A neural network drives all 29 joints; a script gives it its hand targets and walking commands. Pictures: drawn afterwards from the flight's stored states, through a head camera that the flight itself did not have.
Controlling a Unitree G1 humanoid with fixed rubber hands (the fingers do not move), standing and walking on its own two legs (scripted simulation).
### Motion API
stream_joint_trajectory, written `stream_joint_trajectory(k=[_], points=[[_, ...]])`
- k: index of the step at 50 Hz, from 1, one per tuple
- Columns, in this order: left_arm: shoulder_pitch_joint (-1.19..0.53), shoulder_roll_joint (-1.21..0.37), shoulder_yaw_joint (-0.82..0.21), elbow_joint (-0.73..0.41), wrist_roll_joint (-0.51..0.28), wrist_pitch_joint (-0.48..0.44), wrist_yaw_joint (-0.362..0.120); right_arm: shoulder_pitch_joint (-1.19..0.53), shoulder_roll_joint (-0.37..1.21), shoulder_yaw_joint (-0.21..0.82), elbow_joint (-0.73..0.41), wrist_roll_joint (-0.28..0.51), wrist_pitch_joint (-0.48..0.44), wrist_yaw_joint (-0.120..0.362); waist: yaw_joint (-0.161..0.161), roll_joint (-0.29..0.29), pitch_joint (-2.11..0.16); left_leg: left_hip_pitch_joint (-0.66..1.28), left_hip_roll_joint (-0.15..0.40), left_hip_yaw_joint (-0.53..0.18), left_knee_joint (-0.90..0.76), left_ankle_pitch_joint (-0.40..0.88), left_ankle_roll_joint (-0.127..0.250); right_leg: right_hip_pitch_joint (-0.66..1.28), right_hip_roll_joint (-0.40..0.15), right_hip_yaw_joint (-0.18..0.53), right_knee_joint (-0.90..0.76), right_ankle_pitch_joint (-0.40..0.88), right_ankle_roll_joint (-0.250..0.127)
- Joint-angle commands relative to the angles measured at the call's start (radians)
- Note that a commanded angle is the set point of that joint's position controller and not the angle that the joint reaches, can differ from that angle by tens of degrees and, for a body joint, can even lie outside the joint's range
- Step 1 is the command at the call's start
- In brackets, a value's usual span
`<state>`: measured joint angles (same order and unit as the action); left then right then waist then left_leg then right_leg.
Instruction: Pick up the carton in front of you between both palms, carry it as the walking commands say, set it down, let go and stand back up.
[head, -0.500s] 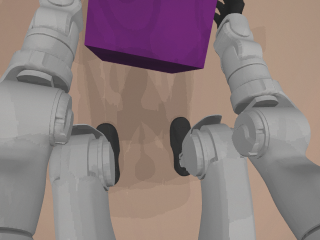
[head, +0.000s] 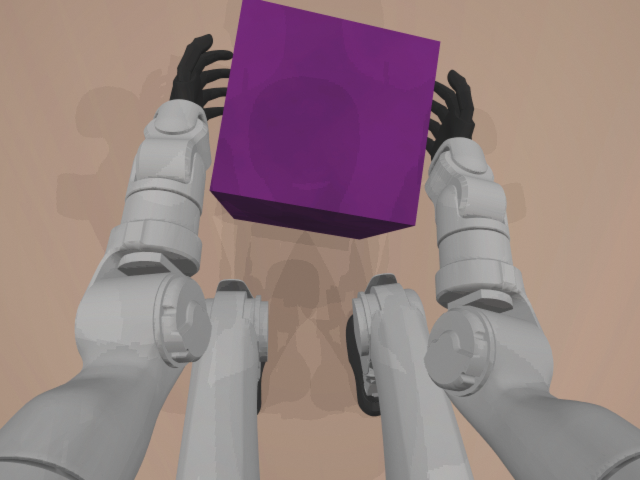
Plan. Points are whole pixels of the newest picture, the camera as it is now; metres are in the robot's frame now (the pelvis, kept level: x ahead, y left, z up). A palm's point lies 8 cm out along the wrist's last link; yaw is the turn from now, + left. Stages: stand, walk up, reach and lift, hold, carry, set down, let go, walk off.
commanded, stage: reach and lift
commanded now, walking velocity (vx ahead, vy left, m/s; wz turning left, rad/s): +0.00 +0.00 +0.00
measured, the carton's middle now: (316, 148) +0.50 +0.00 -0.14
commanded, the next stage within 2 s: none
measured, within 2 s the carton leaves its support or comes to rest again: neither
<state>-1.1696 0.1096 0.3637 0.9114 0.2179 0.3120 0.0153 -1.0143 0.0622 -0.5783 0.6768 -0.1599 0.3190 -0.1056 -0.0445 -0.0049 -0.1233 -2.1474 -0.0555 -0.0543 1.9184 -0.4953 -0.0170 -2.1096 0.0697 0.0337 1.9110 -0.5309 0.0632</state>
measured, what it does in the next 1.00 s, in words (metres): rises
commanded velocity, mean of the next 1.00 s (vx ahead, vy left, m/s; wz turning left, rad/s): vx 0.00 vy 0.00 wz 0.00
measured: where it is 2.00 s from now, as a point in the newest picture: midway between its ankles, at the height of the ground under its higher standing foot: (308, 383)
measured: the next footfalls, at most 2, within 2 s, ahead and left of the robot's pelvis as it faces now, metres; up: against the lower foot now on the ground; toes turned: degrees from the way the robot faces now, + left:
none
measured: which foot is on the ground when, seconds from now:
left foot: down 0.00-1.00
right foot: down 0.00-1.00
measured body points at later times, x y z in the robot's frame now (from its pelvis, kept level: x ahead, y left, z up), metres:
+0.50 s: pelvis +0.04 +0.00 +0.12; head +0.22 +0.02 +0.53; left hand +0.49 +0.15 +0.07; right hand +0.47 -0.15 +0.08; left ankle +0.12 +0.12 -0.41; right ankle +0.12 -0.13 -0.41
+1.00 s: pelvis +0.08 -0.01 +0.26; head +0.16 +0.01 +0.71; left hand +0.43 +0.15 +0.23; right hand +0.44 -0.15 +0.24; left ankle +0.12 +0.12 -0.41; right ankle +0.12 -0.13 -0.41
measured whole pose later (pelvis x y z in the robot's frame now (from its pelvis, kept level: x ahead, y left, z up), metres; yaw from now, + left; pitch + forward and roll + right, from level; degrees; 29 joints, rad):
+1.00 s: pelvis +0.08 -0.01 +0.26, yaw +2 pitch +19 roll +0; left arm -0.43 -0.12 0.32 0.55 0.22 0.36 0.02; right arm -0.42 0.16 -0.38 0.51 -0.21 0.35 -0.04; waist -0.02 -0.01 -0.19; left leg -0.92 -0.03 -0.06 0.96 -0.38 -0.01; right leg -0.90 0.04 0.06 0.97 -0.40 0.01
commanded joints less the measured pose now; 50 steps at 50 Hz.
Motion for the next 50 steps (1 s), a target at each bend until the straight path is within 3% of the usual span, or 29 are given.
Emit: stream_joint_trajectory(k=[1, 10, 18, 33, 50], points=[[-0.455, -1.044, -0.302, 0.009, -0.079, 0.005, -0.223, -0.69, 0.966, 0.514, 0.029, 0.074, 0.01, 0.248, 0.005, 0.045, -0.885, 0.574, -0.107, 0.108, -0.259, 0.026, 0.029, 0.448, 0.113, -0.12, -0.256, 0.055, -0.024], [-0.379, -1.131, -0.439, -0.132, -0.134, 0.015, -0.238, -0.563, 1.043, 0.64, -0.04, 0.112, 0.02, 0.264, 0.008, 0.054, -1.033, 0.776, -0.112, 0.104, -0.362, 0.161, 0.012, 0.629, 0.115, -0.103, -0.367, 0.174, -0.021], [-0.257, -1.194, -0.541, -0.209, -0.177, 0.032, -0.227, -0.436, 1.076, 0.743, -0.078, 0.152, 0.033, 0.277, 0.016, 0.059, -1.009, 0.941, -0.113, 0.083, -0.476, 0.203, 0.002, 0.753, 0.118, -0.086, -0.471, 0.205, -0.025], [-0.016, -1.239, -0.542, -0.225, -0.141, 0.019, -0.213, -0.168, 1.092, 0.734, -0.036, 0.097, 0.024, 0.295, 0.017, 0.039, -0.754, 1.23, -0.106, 0.026, -0.766, 0.22, 0.009, 1.017, 0.101, -0.031, -0.754, 0.216, -0.043], [0.266, -1.245, -0.621, -0.35, -0.135, 0.043, -0.226, 0.139, 1.106, 0.816, -0.096, 0.078, 0.05, 0.307, 0.032, 0.015, -0.518, 1.626, -0.067, -0.029, -1.127, 0.393, 0.025, 1.51, 0.056, 0.039, -1.121, 0.41, -0.062]])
